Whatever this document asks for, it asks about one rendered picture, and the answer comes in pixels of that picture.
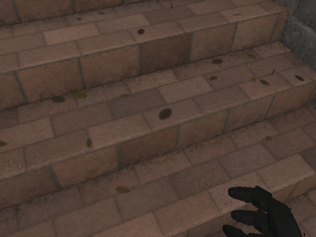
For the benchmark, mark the right robot hand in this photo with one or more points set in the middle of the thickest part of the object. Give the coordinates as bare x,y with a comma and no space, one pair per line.
278,221

